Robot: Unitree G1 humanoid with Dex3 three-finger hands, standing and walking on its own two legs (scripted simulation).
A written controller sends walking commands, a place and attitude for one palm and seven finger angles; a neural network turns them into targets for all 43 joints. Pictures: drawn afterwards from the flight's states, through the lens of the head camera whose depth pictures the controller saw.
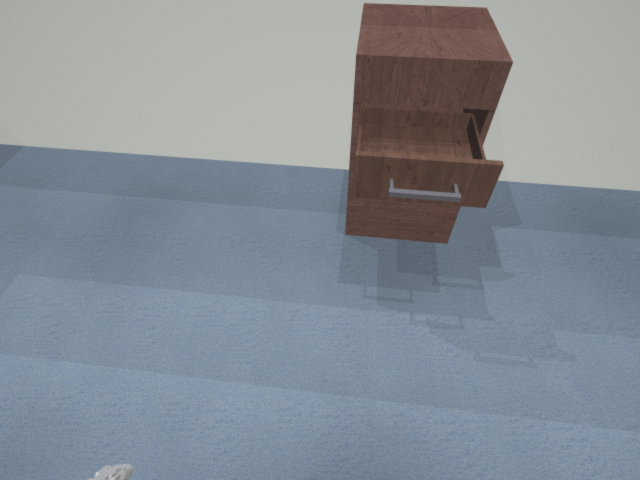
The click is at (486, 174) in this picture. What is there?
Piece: drawer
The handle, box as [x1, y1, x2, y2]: [388, 179, 460, 201]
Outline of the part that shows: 389,181 388,196 448,201 459,201 460,199 457,184 453,184 453,193 395,189 392,187 392,179 390,179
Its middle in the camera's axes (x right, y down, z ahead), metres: +0.28 -0.13 +1.06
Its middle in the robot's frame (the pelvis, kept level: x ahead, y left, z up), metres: +0.88 -0.23 -0.23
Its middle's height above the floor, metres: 0.54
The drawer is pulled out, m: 0.28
